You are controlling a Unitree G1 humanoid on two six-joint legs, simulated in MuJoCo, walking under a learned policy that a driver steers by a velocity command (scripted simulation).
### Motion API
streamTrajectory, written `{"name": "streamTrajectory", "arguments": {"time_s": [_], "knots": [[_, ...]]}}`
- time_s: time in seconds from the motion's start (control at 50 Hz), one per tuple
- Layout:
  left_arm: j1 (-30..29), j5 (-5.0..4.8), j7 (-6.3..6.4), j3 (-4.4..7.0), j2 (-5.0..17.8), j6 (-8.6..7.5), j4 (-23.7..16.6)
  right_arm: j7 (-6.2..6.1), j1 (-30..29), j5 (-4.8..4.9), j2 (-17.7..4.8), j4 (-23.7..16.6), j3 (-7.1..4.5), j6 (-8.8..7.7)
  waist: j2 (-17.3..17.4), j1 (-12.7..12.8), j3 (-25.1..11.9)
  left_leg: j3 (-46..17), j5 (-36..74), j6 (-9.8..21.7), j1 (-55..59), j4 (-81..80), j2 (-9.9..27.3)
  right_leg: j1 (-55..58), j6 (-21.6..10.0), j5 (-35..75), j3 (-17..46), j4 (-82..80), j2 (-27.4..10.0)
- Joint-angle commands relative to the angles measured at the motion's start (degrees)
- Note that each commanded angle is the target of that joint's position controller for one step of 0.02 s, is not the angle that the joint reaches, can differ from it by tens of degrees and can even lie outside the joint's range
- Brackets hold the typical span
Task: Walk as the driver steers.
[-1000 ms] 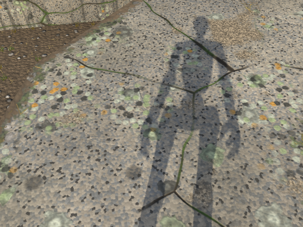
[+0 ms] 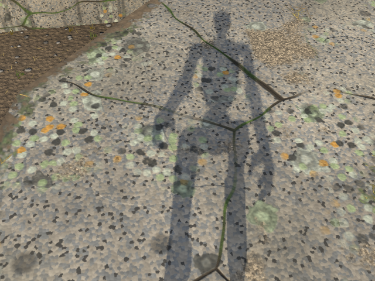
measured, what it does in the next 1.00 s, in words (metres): walks ahead: right foot, then left foot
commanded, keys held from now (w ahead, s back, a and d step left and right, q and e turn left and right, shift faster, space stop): no key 1.00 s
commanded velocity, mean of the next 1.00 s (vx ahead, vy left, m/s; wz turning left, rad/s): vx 0.04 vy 0.00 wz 0.00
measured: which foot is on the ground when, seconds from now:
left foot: down 0.00-0.14, up 0.16-0.40, down 0.42-1.00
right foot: up 0.00-0.10, down 0.12-1.00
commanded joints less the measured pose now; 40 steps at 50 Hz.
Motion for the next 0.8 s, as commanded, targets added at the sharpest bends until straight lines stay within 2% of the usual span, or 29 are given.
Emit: {"name": "streamTrajectory", "arguments": {"time_s": [0.02, 0.08, 0.1, 0.12, 0.14, 0.16, 0.18, 0.2, 0.22, 0.24, 0.26, 0.28, 0.3, 0.32, 0.36, 0.38, 0.4, 0.42, 0.44, 0.46, 0.48, 0.5, 0.54, 0.58, 0.68, 0.8], "knots": [[-4.47, -0.07, -0.25, -0.60, 0.57, 0.20, -3.79, -1.00, 2.16, 0.40, -11.28, -1.53, -1.92, 0.13, 9.18, 0.94, 1.92, -3.45, 44.70, 4.32, -5.85, 0.70, 11.69, 7.59, 0.28, 4.63, -2.56, -8.30, 3.40], [-1.32, 0.54, -0.51, 0.18, 3.56, 0.07, -2.87, -0.98, -0.90, 1.09, -10.69, -1.89, -2.21, 0.38, 9.26, 4.03, -0.01, -5.37, 46.89, 4.15, -1.89, 5.88, 13.73, 11.73, -2.48, 4.05, -0.49, -12.28, 3.80], [2.40, 0.95, -0.52, 0.85, 4.85, -0.29, -1.46, -0.96, -2.33, 1.25, -10.56, -2.21, -2.31, 0.59, 8.18, 6.30, -1.76, -5.05, 48.68, 3.28, -0.94, 10.34, 12.61, 16.48, -3.84, 7.39, -1.27, -16.57, 4.97], [6.21, 1.40, -0.38, 1.71, 6.97, -0.64, -0.10, -0.64, -0.94, 0.89, -10.49, -2.07, -2.33, 0.62, 5.65, 7.67, -4.61, -4.09, 45.71, 1.49, -1.74, 16.53, 9.78, 23.86, -5.15, 19.21, -0.37, -19.96, 3.94], [11.33, 2.20, -0.09, 2.41, 10.43, -0.52, 1.01, -0.30, 1.93, -0.59, -9.05, -2.55, -1.84, 0.17, 0.46, 7.22, -11.61, -2.95, 28.55, -0.71, -10.97, 26.74, 6.23, 39.48, -8.64, 43.17, 7.33, -13.93, -4.20], [14.16, 2.94, 0.06, 1.75, 8.91, 0.20, 2.00, -0.06, 9.73, -0.09, -3.19, -0.61, -0.16, 0.30, -10.32, 5.40, -21.13, -2.20, -7.47, -3.85, -20.59, 43.78, 1.00, 51.12, -19.75, 52.80, 21.09, -14.31, -17.67], [13.08, 1.97, -0.36, 0.40, 4.58, 0.53, 2.07, 0.16, 7.10, 0.71, -5.45, -0.34, -0.81, 0.60, -7.78, 5.79, -21.44, -6.96, -24.02, -5.37, -21.39, 51.46, 0.24, 46.15, -20.96, 45.75, 26.33, -18.93, -17.97], [6.91, 0.96, -0.44, 0.16, 4.52, 0.52, 1.13, 0.05, 2.97, 1.66, -7.57, -1.79, -1.54, 1.15, -4.87, 4.41, -13.85, -7.53, -23.17, -5.74, -24.42, 53.88, 2.52, 37.89, -18.37, 32.14, 22.24, -21.76, -16.04], [1.90, 0.95, -0.30, -0.13, 3.86, 0.50, -0.04, -0.54, -0.93, 1.76, -7.78, -2.49, -1.84, 1.88, -1.51, 3.53, -8.68, -6.45, -20.69, -6.04, -25.43, 52.67, 4.09, 30.91, -15.76, 21.77, 19.00, -24.41, -13.57], [-1.38, 1.29, -0.21, -0.47, 3.27, 0.48, -0.48, -1.20, -2.59, 1.44, -7.48, -2.71, -2.19, 2.83, -0.11, 2.26, -4.91, -6.12, -18.53, -6.44, -23.93, 48.47, 5.42, 23.58, -13.81, 14.84, 15.67, -26.89, -11.54], [-3.27, 1.70, 0.00, -0.41, 3.62, 0.66, -0.56, -1.81, -2.27, 1.16, -6.81, -2.81, -2.26, 3.66, -1.42, 0.75, -3.33, -5.77, -16.66, -6.57, -20.42, 42.56, 6.36, 18.37, -11.98, 8.60, 12.85, -28.50, -9.32], [-3.83, 2.18, 0.18, -0.11, 4.35, 1.07, -0.38, -2.27, -2.08, 0.98, -5.80, -2.68, -2.09, 4.13, -2.86, 0.32, -2.50, -4.23, -15.81, -6.72, -17.49, 37.29, 5.57, 15.09, -11.29, 5.22, 11.04, -29.46, -7.54], [-3.09, 2.56, 0.50, 0.00, 4.54, 1.36, -0.16, -2.65, -1.96, 0.82, -5.27, -2.49, -2.03, 4.39, -3.73, 0.42, -3.07, -3.42, -14.87, -6.73, -15.50, 33.34, 5.07, 14.37, -11.54, 3.50, 10.40, -29.81, -7.00], [-2.43, 2.54, 0.78, 0.02, 4.54, 1.59, 0.08, -2.82, -1.89, 0.73, -5.18, -2.27, -2.01, 4.63, -3.79, 0.46, -4.29, -3.06, -12.08, -6.45, -13.41, 29.50, 4.95, 14.41, -11.62, 0.31, 10.30, -29.92, -6.89], [-3.20, 1.33, 1.15, 0.10, 4.78, 2.10, 0.17, -2.51, -1.08, 0.57, -5.18, -1.34, -2.18, 5.12, -3.30, -0.78, -5.19, -1.51, 0.62, -5.23, -7.30, 20.08, 4.24, 11.93, -10.21, -11.51, 9.32, -30.24, -5.94], [-2.53, 0.75, 1.21, 0.02, 4.36, 2.31, 0.66, -2.17, -1.61, 0.04, -5.65, -1.23, -2.36, 5.40, -3.18, -0.78, -4.17, -0.98, 3.88, -4.30, -5.05, 17.34, 3.78, 9.71, -8.39, -18.97, 8.73, -30.65, -4.93], [-0.82, 0.67, 1.14, -0.29, 3.25, 2.39, 1.69, -1.97, -2.62, -0.85, -6.60, -1.83, -2.50, 5.63, -2.08, -0.50, -2.14, -2.07, 4.76, -3.03, -4.64, 14.87, 4.79, 7.68, -5.46, -25.84, 8.17, -31.01, -3.70], [0.37, 1.03, 1.06, -0.33, 3.16, 2.51, 2.33, -2.06, -3.98, -1.08, -7.95, -2.98, -2.54, 5.71, -0.75, 0.57, 0.99, -4.87, 0.89, -1.46, -6.92, 10.84, 7.41, 6.73, -2.91, -28.60, 7.21, -29.85, -2.15], [1.88, 1.06, 1.31, 0.03, 3.22, 2.85, 2.12, -2.13, -5.52, -0.18, -11.42, -2.63, -3.34, 5.44, 5.47, 3.33, 3.69, -5.38, -11.08, 0.26, -16.65, 9.07, 7.34, 12.01, -1.17, -23.99, 3.15, -28.37, 1.39], [1.46, 1.43, 1.73, -0.09, 2.94, 2.94, 2.49, -2.00, -7.22, 0.16, -10.03, -2.60, -3.23, 4.64, 7.49, 3.17, 5.07, -5.77, -16.09, 0.25, -22.62, 6.21, 6.67, 18.17, -0.34, -18.70, 2.11, -25.02, 2.27], [2.23, 1.38, 1.98, 0.00, 2.90, 2.90, 2.81, -1.96, -8.34, -0.02, -8.62, -2.49, -2.94, 3.79, 8.46, 3.84, 4.70, -5.98, -15.13, -0.54, -24.03, 4.70, 6.87, 21.24, -0.64, -14.59, 1.86, -22.95, 2.31], [3.23, 1.43, 2.22, -0.01, 2.61, 2.92, 3.40, -1.86, -9.37, 0.00, -8.51, -2.48, -3.05, 3.07, 8.78, 4.38, 3.94, -5.86, -12.03, -1.29, -23.78, 4.54, 6.74, 23.05, -1.15, -11.61, 1.70, -21.70, 2.18], [4.56, 1.50, 2.23, 0.04, 2.69, 2.82, 4.46, -1.57, -9.04, 0.32, -7.40, -2.36, -2.94, 1.92, 6.77, 4.23, 2.08, -5.45, -5.57, -1.81, -20.32, 5.90, 6.54, 23.28, -1.89, -6.85, 1.54, -20.45, 2.11], [4.62, 1.25, 2.03, 0.00, 2.39, 2.64, 5.06, -1.39, -7.61, 0.61, -7.42, -1.85, -2.98, 1.60, 5.09, 3.67, 0.66, -4.96, -0.03, -1.59, -17.57, 7.38, 6.20, 23.49, -2.04, -2.67, 1.54, -19.80, 1.91], [4.78, 0.83, 1.86, 0.07, 2.41, 2.86, 6.23, -1.21, -5.95, 0.67, -7.31, -1.33, -2.87, 1.96, 3.31, 3.03, -1.40, -4.06, 8.89, -1.20, -14.25, 9.32, 5.67, 25.10, -1.88, 5.07, 1.46, -17.92, 1.63], [5.29, 0.64, 2.22, 0.25, 2.60, 3.68, 7.62, -1.06, -5.51, 0.74, -6.86, -1.11, -2.72, 2.42, 2.65, 3.14, -1.20, -3.60, 13.95, -1.08, -13.24, 9.71, 5.39, 26.45, -1.54, 8.28, 1.63, -16.96, 1.43]]}}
